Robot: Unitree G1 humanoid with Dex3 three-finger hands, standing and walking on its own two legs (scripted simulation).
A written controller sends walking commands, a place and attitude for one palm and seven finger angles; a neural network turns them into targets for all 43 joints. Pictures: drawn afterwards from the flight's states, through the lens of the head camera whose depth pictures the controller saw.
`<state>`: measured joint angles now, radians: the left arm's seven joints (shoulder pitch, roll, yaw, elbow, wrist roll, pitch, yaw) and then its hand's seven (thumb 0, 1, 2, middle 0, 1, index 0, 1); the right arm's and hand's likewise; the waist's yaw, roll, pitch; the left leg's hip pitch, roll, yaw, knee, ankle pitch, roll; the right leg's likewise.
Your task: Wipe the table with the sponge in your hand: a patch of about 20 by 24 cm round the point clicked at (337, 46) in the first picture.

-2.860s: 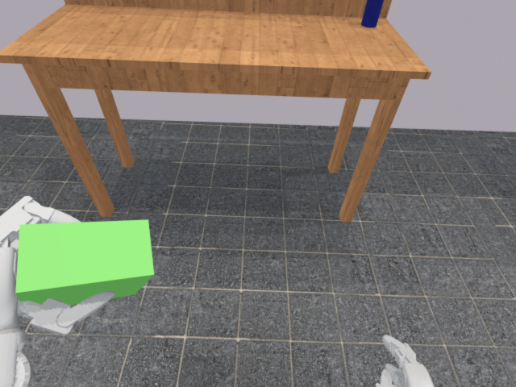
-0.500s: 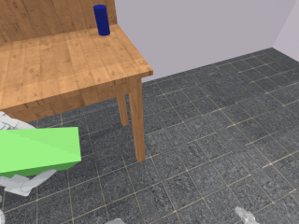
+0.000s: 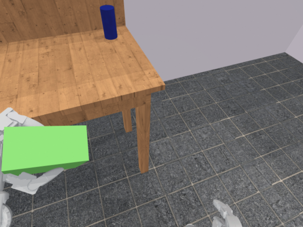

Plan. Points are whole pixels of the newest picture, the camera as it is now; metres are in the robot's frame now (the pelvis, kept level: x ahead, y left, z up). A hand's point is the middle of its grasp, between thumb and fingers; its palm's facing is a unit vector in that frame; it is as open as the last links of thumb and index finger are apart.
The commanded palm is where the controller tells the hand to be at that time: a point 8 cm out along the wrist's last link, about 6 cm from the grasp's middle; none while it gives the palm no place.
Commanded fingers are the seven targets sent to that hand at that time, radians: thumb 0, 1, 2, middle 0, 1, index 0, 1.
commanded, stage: take the last steps up to it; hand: left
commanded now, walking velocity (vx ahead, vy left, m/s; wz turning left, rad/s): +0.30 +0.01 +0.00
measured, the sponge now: (58, 150) +0.22 +0.21 +0.16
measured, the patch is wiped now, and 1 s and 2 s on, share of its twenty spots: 0.00 0.00 0.00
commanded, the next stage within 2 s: come to a stop and stand still in 0.90 s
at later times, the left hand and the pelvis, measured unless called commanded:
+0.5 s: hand (84, 112) +0.30 +0.18 +0.18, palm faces +0.40 -0.75 -0.52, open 10.5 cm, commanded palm +0.24 +0.23 +0.17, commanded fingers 0.00 0.10 1.30 -1.20 -1.60 -1.20 -1.60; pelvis +0.09 -0.06 +0.00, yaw +2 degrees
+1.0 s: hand (71, 87) +0.37 +0.23 +0.19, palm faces +0.42 -0.80 -0.44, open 10.5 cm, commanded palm +0.32 +0.27 +0.17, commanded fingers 0.00 0.10 1.30 -1.20 -1.60 -1.20 -1.60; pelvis +0.17 -0.02 +0.00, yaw +2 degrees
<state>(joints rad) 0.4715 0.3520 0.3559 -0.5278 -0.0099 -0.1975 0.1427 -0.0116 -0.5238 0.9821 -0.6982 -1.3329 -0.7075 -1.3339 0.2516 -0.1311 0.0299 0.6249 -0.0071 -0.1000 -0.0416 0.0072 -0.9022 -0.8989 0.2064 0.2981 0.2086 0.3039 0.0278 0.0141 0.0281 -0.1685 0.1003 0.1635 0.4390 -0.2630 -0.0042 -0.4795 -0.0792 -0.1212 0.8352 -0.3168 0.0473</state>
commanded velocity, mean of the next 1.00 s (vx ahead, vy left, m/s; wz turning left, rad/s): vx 0.19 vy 0.06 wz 0.04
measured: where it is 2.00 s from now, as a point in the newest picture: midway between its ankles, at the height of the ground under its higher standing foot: outside the picture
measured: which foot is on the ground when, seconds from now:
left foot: down 0.00-0.12, up 0.14-0.70, down 0.72-1.00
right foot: up 0.00-0.08, down 0.10-0.74, up 0.76-1.00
